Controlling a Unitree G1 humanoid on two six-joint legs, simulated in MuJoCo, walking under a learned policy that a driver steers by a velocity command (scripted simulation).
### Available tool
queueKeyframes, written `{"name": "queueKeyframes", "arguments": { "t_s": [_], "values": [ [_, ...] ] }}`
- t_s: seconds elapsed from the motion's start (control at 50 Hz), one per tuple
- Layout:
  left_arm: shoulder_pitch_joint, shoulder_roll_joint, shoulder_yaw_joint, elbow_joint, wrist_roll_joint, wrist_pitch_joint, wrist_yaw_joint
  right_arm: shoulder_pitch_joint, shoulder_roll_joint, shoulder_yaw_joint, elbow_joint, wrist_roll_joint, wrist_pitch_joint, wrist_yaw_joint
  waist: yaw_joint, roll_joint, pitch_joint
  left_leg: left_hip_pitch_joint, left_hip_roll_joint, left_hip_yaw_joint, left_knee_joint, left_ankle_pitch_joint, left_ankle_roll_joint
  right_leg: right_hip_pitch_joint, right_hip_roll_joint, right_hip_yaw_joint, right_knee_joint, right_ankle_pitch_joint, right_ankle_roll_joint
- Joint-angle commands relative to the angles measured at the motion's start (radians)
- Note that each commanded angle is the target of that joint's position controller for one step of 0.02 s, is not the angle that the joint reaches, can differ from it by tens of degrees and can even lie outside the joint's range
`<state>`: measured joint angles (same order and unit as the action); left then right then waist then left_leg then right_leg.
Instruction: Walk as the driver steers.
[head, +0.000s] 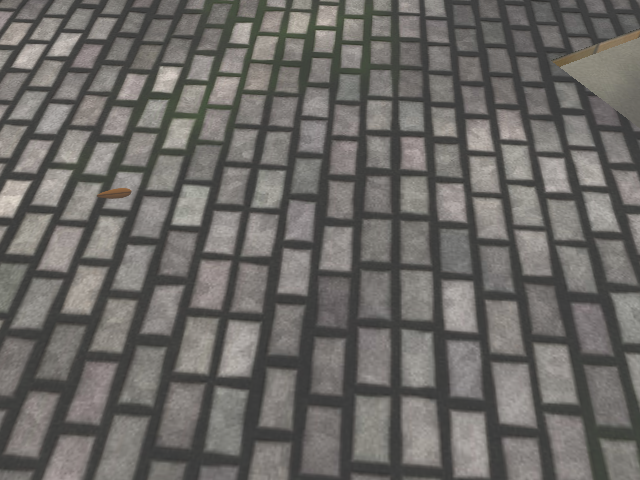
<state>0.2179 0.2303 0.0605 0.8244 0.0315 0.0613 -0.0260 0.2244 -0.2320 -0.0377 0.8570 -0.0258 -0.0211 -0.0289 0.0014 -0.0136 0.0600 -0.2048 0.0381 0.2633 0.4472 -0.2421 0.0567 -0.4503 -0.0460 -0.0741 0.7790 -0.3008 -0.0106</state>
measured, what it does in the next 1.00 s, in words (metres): steps on the spot, turning right: right foot, then left foot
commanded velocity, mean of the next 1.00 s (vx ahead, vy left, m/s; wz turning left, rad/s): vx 0.01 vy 0.00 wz -0.50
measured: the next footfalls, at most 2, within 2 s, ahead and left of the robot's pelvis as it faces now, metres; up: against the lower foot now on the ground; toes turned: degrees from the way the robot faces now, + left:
right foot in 0.08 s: +0.07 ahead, -0.11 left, +0.00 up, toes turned -8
left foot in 0.58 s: +0.09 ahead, +0.09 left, +0.00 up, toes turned -24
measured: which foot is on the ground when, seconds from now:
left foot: down 0.00-0.08, up 0.10-0.56, down 0.58-1.00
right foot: up 0.00-0.06, down 0.08-0.58, up 0.60-0.98, down 1.00-1.00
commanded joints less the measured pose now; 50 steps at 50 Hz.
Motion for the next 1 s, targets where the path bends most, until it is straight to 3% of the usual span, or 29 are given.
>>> {"name": "queueKeyframes", "arguments": {
  "t_s": [0.02, 0.06, 0.08, 0.1, 0.12, 0.14, 0.18, 0.22, 0.28, 0.42, 0.5, 0.54, 0.56, 0.58, 0.6, 0.62, 0.64, 0.66, 0.7, 0.72, 0.8, 0.9, 0.94, 0.96, 0.98, 1.0],
  "values": [
    [0.007, 0.072, 0.017, -0.083, -0.003, -0.007, -0.004, 0.013, -0.165, -0.046, -0.048, -0.001, 0.009, 0.0, -0.01, 0.133, -0.076, 0.036, 0.323, -0.175, -0.087, 0.3, 0.135, 0.074, 0.002, -0.01, -0.068, -0.075, -0.027],
    [0.033, 0.067, 0.017, -0.09, -0.006, -0.024, -0.001, 0.013, -0.18, -0.055, -0.043, 0.003, 0.023, -0.001, 0.014, 0.086, -0.082, 0.017, 0.3, -0.138, 0.019, 0.226, 0.075, 0.175, 0.024, -0.021, -0.246, 0.017, -0.049],
    [0.068, 0.108, 0.027, -0.08, -0.001, -0.04, 0.007, 0.057, -0.163, -0.055, -0.033, -0.004, 0.03, 0.002, 0.022, -0.025, -0.1, -0.023, 0.24, -0.096, 0.158, 0.107, 0.011, 0.257, -0.007, 0.073, -0.377, 0.136, -0.07],
    [0.096, 0.227, 0.05, -0.092, 0.008, -0.057, 0.021, 0.076, -0.091, -0.039, -0.066, -0.012, 0.039, 0.009, 0.003, -0.28, -0.11, -0.212, 0.112, -0.02, 0.441, -0.256, -0.06, 0.358, -0.263, 0.407, -0.445, 0.499, -0.131],
    [0.161, 0.306, 0.078, -0.077, -0.017, -0.051, 0.025, -0.015, -0.087, -0.032, -0.117, 0.005, 0.057, -0.002, 0.064, -0.315, -0.111, -0.361, -0.049, -0.152, 0.602, -0.461, -0.086, 0.353, -0.363, 0.569, -0.455, 0.703, -0.318],
    [0.173, 0.26, 0.071, -0.069, -0.026, -0.044, 0.026, -0.036, -0.115, -0.035, -0.112, 0.001, 0.068, -0.002, 0.058, -0.149, -0.102, -0.392, -0.014, -0.236, 0.693, -0.402, -0.094, 0.365, -0.322, 0.496, -0.452, 0.662, -0.33],
    [0.031, 0.19, 0.048, -0.096, -0.024, -0.028, 0.035, -0.038, -0.108, -0.038, -0.098, 0.016, 0.055, 0.002, 0.0, -0.082, -0.055, -0.388, 0.007, -0.282, 0.659, -0.234, -0.089, 0.311, -0.193, 0.362, -0.461, 0.517, -0.254],
    [-0.022, 0.158, 0.038, -0.12, -0.032, -0.026, 0.037, -0.012, -0.13, -0.046, -0.087, -0.007, 0.053, 0.007, -0.016, -0.084, -0.096, -0.354, -0.01, -0.275, 0.656, -0.166, -0.092, 0.326, -0.145, 0.319, -0.45, 0.567, -0.229],
    [0.017, 0.187, 0.046, -0.115, -0.03, -0.037, 0.029, -0.01, -0.107, -0.041, -0.097, 0.003, 0.062, 0.008, -0.006, -0.055, -0.128, -0.341, -0.022, -0.286, 0.597, -0.156, -0.102, 0.35, -0.138, 0.339, -0.445, 0.538, -0.231],
    [0.03, 0.221, 0.059, -0.124, -0.013, -0.024, 0.022, -0.069, -0.109, -0.033, -0.142, 0.01, 0.063, 0.0, 0.032, -0.105, -0.105, -0.27, -0.051, -0.303, 0.382, -0.17, -0.097, 0.282, -0.122, 0.462, -0.462, 0.254, -0.238],
    [-0.011, 0.227, 0.064, -0.135, -0.01, -0.016, 0.011, -0.032, -0.117, -0.031, -0.154, 0.022, 0.048, -0.006, 0.018, -0.121, -0.118, -0.146, -0.086, -0.302, 0.243, -0.181, -0.071, 0.236, -0.106, 0.535, -0.435, 0.301, -0.208],
    [-0.056, 0.223, 0.063, -0.141, -0.02, -0.011, 0.008, 0.038, -0.11, -0.028, -0.143, 0.025, 0.036, -0.013, -0.026, -0.115, -0.119, -0.016, -0.103, -0.294, 0.05, -0.1, -0.051, 0.182, -0.068, 0.549, -0.404, 0.278, -0.157],
    [-0.071, 0.205, 0.058, -0.147, -0.03, -0.012, 0.012, 0.078, -0.127, -0.032, -0.136, 0.019, 0.028, -0.021, -0.049, -0.084, -0.114, 0.082, -0.066, -0.323, -0.101, -0.039, -0.036, 0.113, -0.023, 0.528, -0.367, 0.179, -0.104],
    [-0.036, 0.139, 0.042, -0.157, -0.034, -0.016, 0.015, 0.077, -0.214, -0.048, -0.147, 0.002, 0.023, -0.031, -0.022, 0.097, -0.112, 0.152, 0.155, -0.533, -0.234, -0.132, 0.013, 0.004, 0.078, 0.41, -0.204, -0.053, -0.039],
    [-0.01, 0.134, 0.044, -0.162, -0.027, -0.019, 0.025, -0.021, -0.302, -0.066, -0.181, -0.003, 0.03, -0.025, 0.006, 0.277, -0.069, 0.075, 0.355, -0.77, -0.288, -0.068, 0.129, -0.127, 0.246, 0.176, 0.011, -0.251, -0.003],
    [-0.019, 0.206, 0.059, -0.151, 0.006, -0.017, 0.026, -0.021, -0.251, -0.057, -0.188, -0.012, 0.032, -0.017, 0.003, 0.175, -0.059, -0.018, 0.372, -0.727, -0.252, 0.045, 0.186, -0.078, 0.152, 0.197, 0.206, -0.255, 0.004],
    [0.001, 0.21, 0.067, -0.129, 0.001, -0.013, 0.017, -0.074, -0.177, -0.036, -0.199, -0.003, 0.03, -0.012, 0.038, 0.111, -0.045, -0.052, 0.302, -0.62, -0.229, 0.108, 0.171, -0.047, 0.144, 0.203, 0.286, -0.198, 0.003],
    [0.034, 0.201, 0.067, -0.108, -0.003, -0.005, 0.009, -0.123, -0.148, -0.027, -0.21, 0.0, 0.03, -0.01, 0.062, 0.099, -0.03, -0.058, 0.233, -0.509, -0.211, 0.154, 0.138, -0.04, 0.138, 0.187, 0.348, -0.141, 0.012],
    [0.058, 0.189, 0.063, -0.097, -0.008, 0.006, -0.011, -0.129, -0.143, -0.024, -0.222, 0.002, 0.027, -0.016, 0.052, 0.154, -0.049, 0.024, 0.172, -0.398, -0.178, 0.262, 0.119, -0.081, 0.129, 0.153, 0.4, -0.092, 0.039],
    [0.04, 0.183, 0.059, -0.101, -0.012, 0.008, -0.015, -0.099, -0.145, -0.026, -0.217, 0.001, 0.027, -0.015, 0.031, 0.148, -0.054, 0.062, 0.169, -0.373, -0.165, 0.304, 0.124, -0.097, 0.123, 0.138, 0.385, -0.089, 0.053],
    [-0.036, 0.145, 0.039, -0.128, -0.017, 0.014, -0.012, 0.027, -0.172, -0.038, -0.172, 0.004, 0.02, -0.012, -0.035, 0.154, -0.081, 0.201, 0.215, -0.384, -0.116, 0.431, 0.161, -0.099, 0.119, 0.146, 0.226, -0.141, 0.073],
    [-0.044, 0.121, 0.013, -0.128, -0.029, 0.013, 0.002, 0.002, -0.196, -0.044, -0.154, -0.001, 0.025, 0.015, -0.038, 0.209, -0.098, 0.128, 0.21, -0.349, -0.069, 0.489, 0.158, 0.116, 0.109, 0.065, -0.061, -0.19, 0.037],
    [-0.013, 0.113, 0.006, -0.114, -0.032, 0.004, 0.009, -0.002, -0.206, -0.046, -0.138, 0.004, 0.033, 0.022, -0.014, 0.203, -0.102, 0.107, 0.202, -0.344, -0.026, 0.526, 0.144, 0.2, 0.111, 0.039, -0.23, -0.097, 0.015],
    [0.021, 0.106, 0.0, -0.097, -0.026, -0.006, 0.013, -0.012, -0.203, -0.045, -0.131, 0.013, 0.038, 0.023, 0.014, 0.179, -0.101, 0.068, 0.187, -0.325, 0.008, 0.503, 0.111, 0.286, 0.108, 0.031, -0.402, 0.045, 0.001],
    [0.021, 0.129, -0.001, -0.094, -0.01, -0.019, 0.019, 0.011, -0.187, -0.041, -0.121, 0.015, 0.038, 0.024, 0.014, 0.129, -0.108, -0.009, 0.171, -0.313, 0.035, 0.4, 0.053, 0.392, 0.064, 0.103, -0.515, 0.17, -0.013],
    [0.033, 0.195, 0.003, -0.104, 0.008, -0.033, 0.025, 0.043, -0.121, -0.023, -0.14, 0.007, 0.037, 0.031, -0.009, -0.07, -0.153, -0.138, 0.1, -0.249, 0.17, 0.126, -0.013, 0.514, -0.153, 0.359, -0.565, 0.239, -0.047]
  ]
}}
